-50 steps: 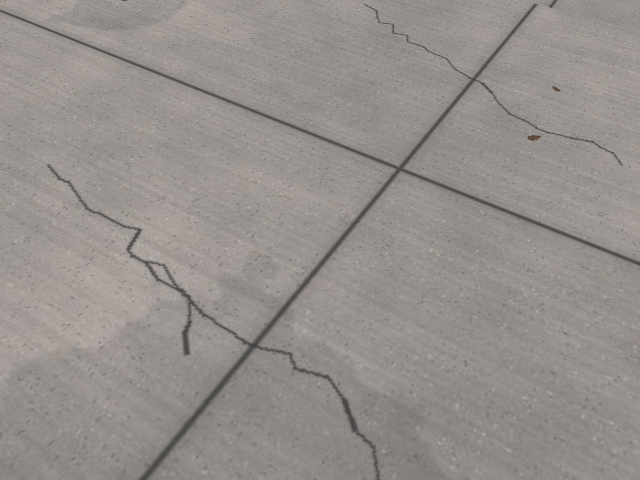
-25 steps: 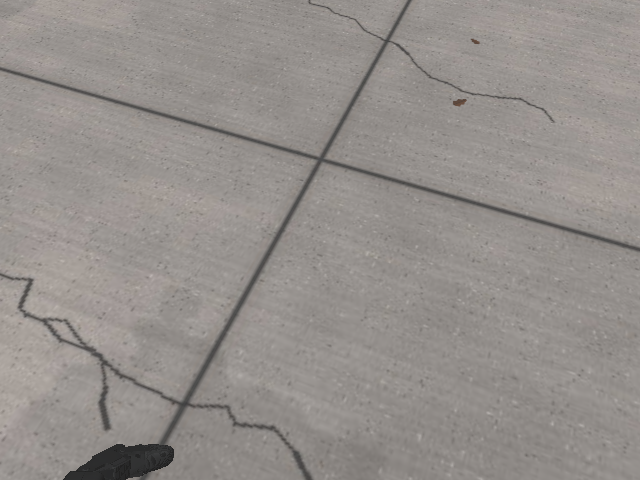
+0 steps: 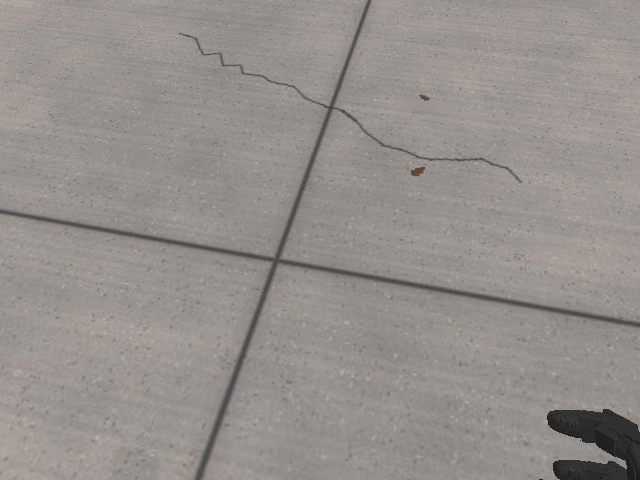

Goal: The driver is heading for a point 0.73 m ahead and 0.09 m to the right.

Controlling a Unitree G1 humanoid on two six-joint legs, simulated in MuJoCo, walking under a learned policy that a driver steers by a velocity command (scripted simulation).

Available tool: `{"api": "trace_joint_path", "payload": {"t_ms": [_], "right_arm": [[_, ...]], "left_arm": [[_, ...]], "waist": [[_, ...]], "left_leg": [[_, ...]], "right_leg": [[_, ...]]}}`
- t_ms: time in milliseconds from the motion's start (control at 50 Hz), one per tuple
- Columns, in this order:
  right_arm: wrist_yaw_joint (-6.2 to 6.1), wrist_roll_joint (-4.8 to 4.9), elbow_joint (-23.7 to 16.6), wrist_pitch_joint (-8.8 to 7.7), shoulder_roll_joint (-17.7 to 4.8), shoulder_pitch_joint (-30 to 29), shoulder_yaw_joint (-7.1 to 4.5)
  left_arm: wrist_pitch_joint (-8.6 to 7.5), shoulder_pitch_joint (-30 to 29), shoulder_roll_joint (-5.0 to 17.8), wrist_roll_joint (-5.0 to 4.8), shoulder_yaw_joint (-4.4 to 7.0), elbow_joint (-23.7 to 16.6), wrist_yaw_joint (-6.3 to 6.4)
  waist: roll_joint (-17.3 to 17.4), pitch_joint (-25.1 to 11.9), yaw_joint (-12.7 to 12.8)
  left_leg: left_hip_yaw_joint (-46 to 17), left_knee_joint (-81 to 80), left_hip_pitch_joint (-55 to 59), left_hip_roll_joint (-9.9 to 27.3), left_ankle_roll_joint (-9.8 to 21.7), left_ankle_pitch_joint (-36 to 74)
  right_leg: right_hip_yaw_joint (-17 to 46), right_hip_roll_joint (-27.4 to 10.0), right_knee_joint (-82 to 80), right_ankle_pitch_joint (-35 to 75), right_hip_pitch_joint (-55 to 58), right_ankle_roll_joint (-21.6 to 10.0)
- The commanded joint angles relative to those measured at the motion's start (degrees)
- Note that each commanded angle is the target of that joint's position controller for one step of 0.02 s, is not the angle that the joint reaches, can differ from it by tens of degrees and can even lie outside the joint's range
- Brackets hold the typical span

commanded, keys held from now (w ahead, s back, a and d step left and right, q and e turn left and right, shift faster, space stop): w+e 0.62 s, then w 0.02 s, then w+q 0.32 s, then no key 0.04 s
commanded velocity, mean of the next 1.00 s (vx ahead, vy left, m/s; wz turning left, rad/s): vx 0.50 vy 0.00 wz -0.37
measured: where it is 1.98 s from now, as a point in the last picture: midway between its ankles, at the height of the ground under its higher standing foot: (480, 378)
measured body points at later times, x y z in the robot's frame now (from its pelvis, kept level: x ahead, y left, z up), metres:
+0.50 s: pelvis +0.26 -0.04 -0.01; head +0.29 -0.06 +0.44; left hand +0.56 +0.11 -0.07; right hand +0.18 -0.33 -0.13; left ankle +0.14 +0.13 -0.73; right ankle +0.36 -0.18 -0.72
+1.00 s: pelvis +0.53 -0.15 +0.00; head +0.55 -0.17 +0.45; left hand +0.68 +0.10 -0.11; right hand +0.62 -0.44 -0.10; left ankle +0.75 -0.10 -0.70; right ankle +0.36 -0.18 -0.73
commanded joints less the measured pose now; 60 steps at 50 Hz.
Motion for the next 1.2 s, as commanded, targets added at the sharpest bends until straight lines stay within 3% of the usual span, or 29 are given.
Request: {"api": "trace_joint_path", "payload": {"t_ms": [20, 40, 60, 80, 100, 160, 340, 440, 480, 520, 540, 560, 580, 600, 620, 640, 680, 760, 860, 960, 1000, 1040, 1060, 1080, 1100, 1120, 1140, 1160, 1200], "right_arm": [[-0.81, -1.00, -1.44, -1.55, -12.15, 14.82, -4.26], [-0.99, -1.76, 0.15, -0.62, -16.32, 21.09, -5.36], [-0.71, -0.28, 0.32, -0.06, -12.14, 21.61, -4.64], [-0.96, -0.15, -0.67, 0.43, -7.86, 18.72, -3.51], [-1.05, -0.55, -0.99, 0.98, -6.78, 15.87, -3.01], [-0.81, -1.08, 0.09, 1.14, -4.78, 12.15, -2.23], [-1.12, -0.13, 3.75, 1.41, -9.73, 13.52, -3.91], [-1.16, 1.25, 5.75, 2.77, -12.56, 16.61, -4.82], [-1.42, 1.69, 5.76, 3.52, -14.38, 16.37, -5.37], [-1.88, 1.73, 5.41, 4.23, -13.68, 16.18, -4.95], [-1.82, -0.71, 3.93, 3.88, -9.07, 18.11, -3.20], [-1.08, -1.33, 0.35, 2.00, -3.83, 21.55, -1.17], [-0.38, 1.19, -0.26, 0.28, -9.94, 13.83, -2.35], [-0.14, 2.35, -1.50, -0.52, -10.79, 10.59, -2.49], [-0.61, 1.15, -0.78, -0.79, -10.14, 10.56, -2.24], [-0.93, -0.16, -0.04, -0.54, -10.28, 11.37, -2.55], [-0.53, -0.17, 1.44, 1.01, -9.45, 14.58, -2.54], [-0.64, -0.16, 1.21, 2.81, -6.62, 11.24, -1.61], [0.73, 0.83, -0.03, 2.20, -4.89, 3.81, -0.76], [2.73, 1.24, -3.09, 1.98, -4.56, -1.48, -0.50], [3.50, 0.15, -3.92, 1.69, -4.43, -0.83, -0.54], [3.42, -0.67, -2.05, 1.39, -7.16, 8.07, -1.91], [2.86, -0.76, -0.69, 1.18, -9.41, 14.83, -2.91], [1.97, -1.73, 0.12, 1.47, -14.79, 21.79, -3.88], [1.79, -1.96, 0.66, 1.78, -14.98, 22.02, -3.16], [1.50, -0.83, 0.18, 2.90, -10.51, 24.74, -2.71], [1.16, -0.31, -0.46, 3.49, -9.81, 19.07, -2.24], [0.92, 0.03, -0.80, 3.89, -7.98, 14.63, -1.68], [0.79, -0.89, -0.98, 4.15, -6.17, 9.97, -0.86]], "left_arm": [[-0.64, -3.12, 3.63, 1.01, 0.23, -5.11, -0.17], [-1.31, 4.36, 0.36, -0.29, -0.78, -6.54, -0.22], [-1.51, 4.89, 5.48, -1.07, -0.32, -6.28, -0.19], [-1.17, -0.23, 9.24, -1.06, 0.75, -6.62, -0.21], [-0.84, -4.18, 9.03, -0.37, 0.90, -7.53, -0.15], [-0.13, -6.03, 5.77, -0.22, 1.07, -9.26, -0.83], [0.26, -15.83, 2.16, 0.28, -0.27, -13.59, -2.75], [0.32, -22.01, 3.18, 0.03, -0.04, -16.96, -4.17], [0.63, -19.40, 5.09, 0.40, 0.99, -17.21, -4.27], [1.08, -3.35, 10.15, 0.20, 4.05, -13.16, -3.44], [1.59, 4.43, 15.37, -0.17, 5.58, -11.59, -2.11], [0.65, 1.59, 19.80, -0.13, 5.36, -13.33, -2.37], [-0.07, 2.99, 14.29, 0.09, 4.06, -13.69, -2.72], [-0.73, 0.76, 11.89, 0.31, 3.22, -12.95, -2.73], [-0.99, -2.87, 10.33, 0.22, 2.62, -13.38, -2.62], [-0.97, -6.65, 8.54, 0.62, 2.00, -13.91, -2.48], [-1.41, -9.44, 6.24, 1.65, 1.07, -14.09, -2.13], [-2.58, -6.51, 7.56, 1.60, 1.07, -10.42, -1.40], [-2.91, -4.14, 8.25, 1.77, 0.77, -7.48, -0.87], [-2.13, -0.99, 8.91, 1.46, 1.13, -4.25, -0.79], [-1.09, -1.62, 9.11, 1.30, 1.05, -3.77, -0.28], [-0.29, -2.74, 10.30, 1.33, 1.09, -3.99, 0.49], [-0.17, -3.76, 10.27, 1.25, 0.85, -4.26, 0.73], [-1.00, -1.56, 7.24, 2.99, -0.40, -5.96, 0.77], [-1.91, 8.83, 1.71, 2.80, -2.33, -4.21, -0.69], [-2.08, 4.62, 9.57, 1.23, -0.71, -2.11, -1.32], [-1.89, -2.57, 9.62, -0.48, -0.51, -5.25, -1.44], [-1.53, -6.62, 8.53, 0.11, -0.93, -6.20, -0.94], [0.40, -5.33, 7.06, 0.95, -0.72, -5.85, -0.02]], "waist": [[-3.75, -12.68, -11.37], [13.07, -20.63, -9.24], [14.45, -19.76, -9.80], [7.62, -11.86, -11.26], [3.09, -6.57, -10.71], [4.32, -0.20, -7.12], [1.91, 2.02, -8.70], [2.15, 4.15, -9.77], [3.82, 1.55, -7.26], [2.38, -7.02, 1.40], [-7.88, -12.42, 2.75], [-17.95, -20.39, -3.48], [-9.81, -20.06, 1.52], [-8.39, -11.70, 0.69], [-3.02, -7.59, -2.02], [-2.49, -5.06, -4.56], [-4.65, -4.63, -7.10], [-4.29, -1.31, -6.05], [-4.45, 2.07, -2.27], [-3.34, 4.82, -0.12], [-3.97, 3.92, -1.63], [-6.56, -3.07, -6.39], [-5.49, -7.09, -10.62], [2.66, -16.24, -11.63], [13.91, -26.91, -7.04], [3.28, -31.26, -12.68], [3.00, -21.17, -11.65], [-1.34, -13.14, -10.21], [-0.09, -6.89, -5.39]], "left_leg": [[-7.30, 0.31, 29.91, 9.62, 6.90, -3.97], [-31.52, -2.41, 50.38, 22.96, 16.21, -13.35], [-41.60, -5.43, 50.55, 25.97, 17.00, -24.90], [-32.85, -6.55, 44.13, 23.17, 14.23, -25.72], [-24.32, -7.48, 36.69, 20.21, 12.08, -19.10], [-11.06, -12.46, 23.58, 14.68, 10.37, -7.11], [7.18, -16.17, 23.23, 13.72, 9.99, 4.19], [11.08, -13.31, 30.05, 16.43, 7.99, 8.67], [13.52, -5.76, 31.97, 16.42, 6.82, 27.15], [16.90, 15.82, 25.01, 13.20, 4.06, 34.92], [16.89, 35.42, 7.88, 9.89, 1.31, 4.12], [6.39, 51.83, -12.91, -1.47, -1.08, -35.51], [-1.32, 55.74, -19.26, 0.73, -0.22, -31.86], [-0.25, 53.28, -22.25, 2.91, 0.84, -25.98], [-0.30, 48.53, -18.80, 5.44, 0.99, -21.17], [-0.08, 43.94, -14.32, 7.22, 0.48, -18.31], [0.57, 40.97, -8.65, 8.91, -0.36, -15.04], [1.89, 32.41, -10.97, 9.24, -2.08, -5.71], [3.38, 15.30, -9.45, 6.73, -0.26, 10.99], [3.14, 8.06, -14.95, 4.16, 2.54, 6.20], [5.52, 5.66, -11.66, 1.76, 4.01, 0.39], [8.50, 4.83, 0.95, -2.93, 5.90, -1.76], [7.41, 1.03, 12.47, -2.72, 7.64, 8.01], [-5.70, 7.00, 33.43, 9.73, 12.88, 34.50], [-29.35, 6.84, 52.83, 25.88, 25.67, 48.95], [-27.18, 5.46, 51.83, 22.37, 23.31, 41.73], [-19.11, 3.10, 44.38, 20.21, 20.38, 36.67], [-14.77, 0.17, 34.35, 17.36, 18.17, 32.62], [-9.34, -4.96, 17.83, 13.90, 16.54, 26.92]], "right_leg": [[6.68, -8.62, 18.41, 20.21, -10.54, -3.03], [-2.11, -0.02, 37.06, -4.45, -31.07, 1.29], [-1.87, -4.55, 46.48, -9.99, -39.77, 2.15], [-1.91, -6.97, 49.54, -4.53, -42.40, 2.85], [-4.09, -8.88, 49.03, 0.03, -41.29, 3.38], [-5.56, -12.48, 42.94, 5.40, -36.27, 3.61], [-10.15, -13.34, 19.37, 24.22, -34.44, 4.31], [-13.82, -11.67, 10.88, 19.35, -32.66, 1.23], [-17.16, -8.13, 9.62, 13.02, -26.08, -1.16], [-18.76, -3.07, 4.81, 15.66, -2.95, -5.03], [-1.96, -13.92, 5.02, 18.34, 15.12, -9.10], [32.36, -25.91, -4.85, 3.04, 28.37, -20.08], [33.15, -26.04, -10.16, -0.86, 27.66, -18.10], [24.88, -24.48, -10.45, 3.44, 20.98, -15.80], [18.35, -21.92, -10.17, 9.61, 12.07, -13.75], [12.78, -19.91, -10.58, 16.34, 4.42, -12.42], [7.60, -18.51, -13.15, 24.68, -2.35, -12.15], [-1.74, -17.26, -16.05, 33.27, -5.36, -11.12], [-8.84, -16.13, -18.58, 27.49, -3.19, -7.00], [-10.93, -20.45, -15.89, 31.82, 8.82, -6.32], [-11.80, -20.41, -9.97, 47.88, 10.60, -5.14], [-12.24, -18.52, 1.51, 67.76, 11.27, -3.03], [-14.19, -16.08, 11.93, 66.41, 6.90, -0.78], [-15.56, -12.25, 30.51, 42.46, -7.69, 2.28], [-10.91, -2.20, 51.45, -15.98, -27.13, 6.11], [-2.96, -4.53, 54.52, -15.36, -27.53, 5.67], [-4.75, -7.90, 52.10, -11.97, -32.25, 5.60], [-7.07, -9.99, 47.15, -8.62, -33.05, 5.92], [-7.67, -12.43, 39.44, -4.38, -24.47, 6.76]]}}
